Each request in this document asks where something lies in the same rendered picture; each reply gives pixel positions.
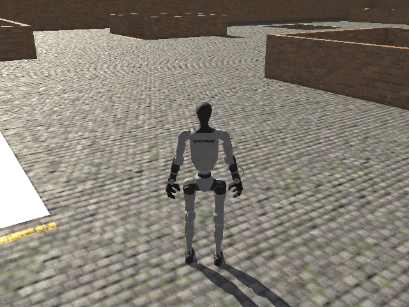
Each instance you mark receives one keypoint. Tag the right robot upper arm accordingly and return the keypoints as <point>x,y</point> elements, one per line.
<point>227,146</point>

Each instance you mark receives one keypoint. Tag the robot left hand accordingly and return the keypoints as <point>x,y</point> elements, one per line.
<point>169,189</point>

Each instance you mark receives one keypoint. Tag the robot right hand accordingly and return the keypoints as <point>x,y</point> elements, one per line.
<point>238,188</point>

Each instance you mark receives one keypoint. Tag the left robot upper arm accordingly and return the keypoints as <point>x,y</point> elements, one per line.
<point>180,147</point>

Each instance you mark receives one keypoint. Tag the robot left thigh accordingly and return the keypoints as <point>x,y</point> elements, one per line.
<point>189,191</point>

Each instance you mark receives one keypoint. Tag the right robot forearm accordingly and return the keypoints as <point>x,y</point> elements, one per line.
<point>234,171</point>

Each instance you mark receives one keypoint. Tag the robot left foot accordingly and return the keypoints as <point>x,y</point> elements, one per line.
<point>189,257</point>

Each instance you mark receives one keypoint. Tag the left robot forearm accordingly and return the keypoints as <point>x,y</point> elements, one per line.
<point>173,172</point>

